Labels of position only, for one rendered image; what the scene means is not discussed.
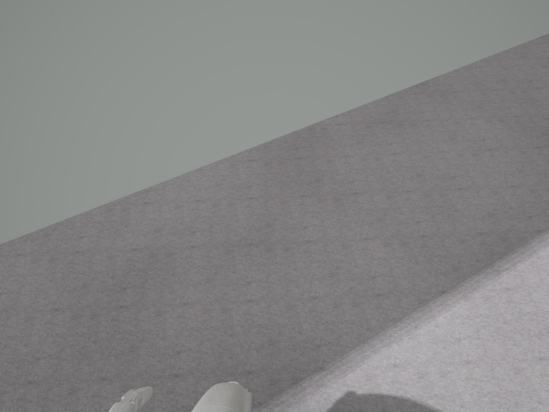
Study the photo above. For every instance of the robot left hand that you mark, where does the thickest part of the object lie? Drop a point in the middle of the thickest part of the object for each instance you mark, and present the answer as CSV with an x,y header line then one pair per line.
x,y
133,400

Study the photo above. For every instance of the robot left thigh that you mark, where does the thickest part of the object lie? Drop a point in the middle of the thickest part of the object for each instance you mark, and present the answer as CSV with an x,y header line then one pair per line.
x,y
225,397

